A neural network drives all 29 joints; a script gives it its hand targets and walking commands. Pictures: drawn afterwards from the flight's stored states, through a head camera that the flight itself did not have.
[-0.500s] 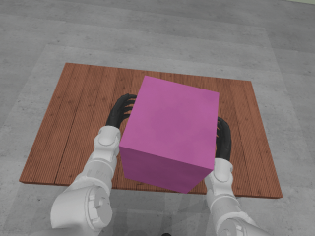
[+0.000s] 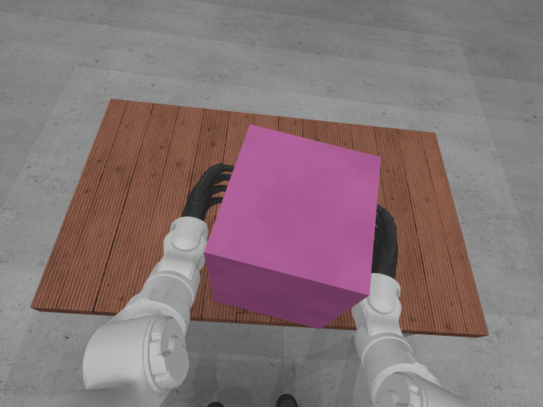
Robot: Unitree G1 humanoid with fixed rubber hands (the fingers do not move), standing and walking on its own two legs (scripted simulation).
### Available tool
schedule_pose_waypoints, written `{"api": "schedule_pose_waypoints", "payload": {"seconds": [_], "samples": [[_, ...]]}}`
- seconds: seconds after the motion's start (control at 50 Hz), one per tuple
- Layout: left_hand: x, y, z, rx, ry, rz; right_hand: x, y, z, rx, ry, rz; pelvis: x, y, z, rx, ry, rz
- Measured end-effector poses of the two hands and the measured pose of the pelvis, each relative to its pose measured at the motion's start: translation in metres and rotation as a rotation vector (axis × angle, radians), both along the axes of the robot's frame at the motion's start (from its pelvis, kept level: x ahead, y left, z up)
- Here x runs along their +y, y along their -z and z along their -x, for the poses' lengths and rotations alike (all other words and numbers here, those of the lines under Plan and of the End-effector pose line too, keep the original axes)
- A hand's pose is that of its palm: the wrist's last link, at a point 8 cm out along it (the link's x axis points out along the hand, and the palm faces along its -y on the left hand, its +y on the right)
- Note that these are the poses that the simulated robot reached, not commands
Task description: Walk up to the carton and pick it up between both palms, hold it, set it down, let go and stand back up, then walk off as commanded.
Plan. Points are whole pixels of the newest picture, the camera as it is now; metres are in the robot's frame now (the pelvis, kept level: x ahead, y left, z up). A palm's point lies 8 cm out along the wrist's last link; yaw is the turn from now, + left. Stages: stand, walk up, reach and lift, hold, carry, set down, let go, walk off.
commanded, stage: set down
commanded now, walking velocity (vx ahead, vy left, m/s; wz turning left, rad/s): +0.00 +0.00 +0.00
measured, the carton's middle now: (288, 236) +0.38 -0.03 -0.05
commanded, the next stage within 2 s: none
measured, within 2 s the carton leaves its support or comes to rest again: rests again in 0.14 s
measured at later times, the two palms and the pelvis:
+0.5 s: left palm (168, 218) +0.39 +0.16 -0.02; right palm (368, 265) +0.33 -0.15 -0.03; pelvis -0.02 +0.02 -0.01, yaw -1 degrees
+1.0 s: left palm (153, 235) +0.36 +0.17 -0.02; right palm (376, 279) +0.30 -0.16 -0.03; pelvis -0.04 +0.02 -0.02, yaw -1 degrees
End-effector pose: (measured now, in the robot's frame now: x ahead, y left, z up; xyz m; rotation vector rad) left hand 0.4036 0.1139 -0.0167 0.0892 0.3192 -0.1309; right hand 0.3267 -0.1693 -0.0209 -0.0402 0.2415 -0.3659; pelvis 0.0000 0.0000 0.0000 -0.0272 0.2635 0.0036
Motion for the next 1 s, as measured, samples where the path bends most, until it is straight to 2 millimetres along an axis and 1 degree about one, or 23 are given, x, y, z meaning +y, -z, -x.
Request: {"api": "schedule_pose_waypoints", "payload": {"seconds": [0.12,0.26,0.38,0.64,0.76,0.88,1.0], "samples": [[0.008,0.013,-0.005,0.035,-0.030,-0.011,0.006,0.016,-0.003,0.058,-0.001,-0.032,0.002,0.005,-0.001,0.071,0.006,0.011],[0.018,0.013,-0.009,0.028,-0.021,-0.035,0.013,0.021,-0.010,0.060,-0.014,-0.061,0.010,0.010,0.001,0.130,0.010,0.023],[0.031,0.011,0.000,0.039,-0.027,-0.042,0.016,0.018,-0.007,0.060,-0.014,-0.075,0.016,0.012,0.009,0.117,0.010,0.031],[0.057,0.002,0.024,0.019,-0.052,-0.053,0.016,0.011,0.012,0.067,-0.041,-0.085,0.021,0.017,0.031,0.074,0.008,0.036],[0.062,-0.002,0.033,0.008,-0.055,-0.053,0.011,0.010,0.021,0.080,-0.028,-0.094,0.021,0.019,0.040,0.057,0.007,0.036],[0.062,-0.008,0.037,-0.011,-0.053,-0.047,0.009,0.009,0.025,0.079,-0.034,-0.097,0.019,0.020,0.044,0.046,0.006,0.032],[0.061,-0.002,0.044,0.001,-0.040,-0.038,0.010,0.007,0.024,0.070,-0.053,-0.091,0.017,0.020,0.044,0.041,0.006,0.029]]}}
